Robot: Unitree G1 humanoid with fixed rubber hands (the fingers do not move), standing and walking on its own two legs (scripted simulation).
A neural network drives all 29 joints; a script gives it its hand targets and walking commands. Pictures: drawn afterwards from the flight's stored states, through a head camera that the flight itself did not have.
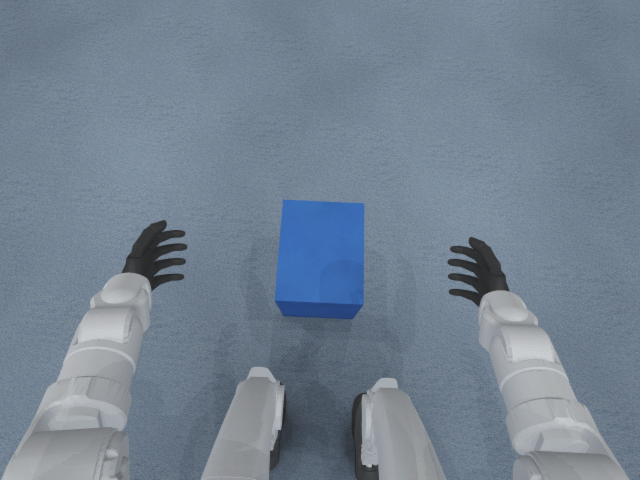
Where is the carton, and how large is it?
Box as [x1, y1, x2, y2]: [275, 200, 363, 318]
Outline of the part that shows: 283,200 275,289 275,301 283,315 352,318 363,304 363,203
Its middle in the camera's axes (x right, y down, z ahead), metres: +0.00 +0.07 +0.99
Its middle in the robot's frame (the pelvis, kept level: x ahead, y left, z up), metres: +0.50 +0.02 -0.55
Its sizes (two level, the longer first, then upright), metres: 0.237 0.191 0.252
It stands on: the floor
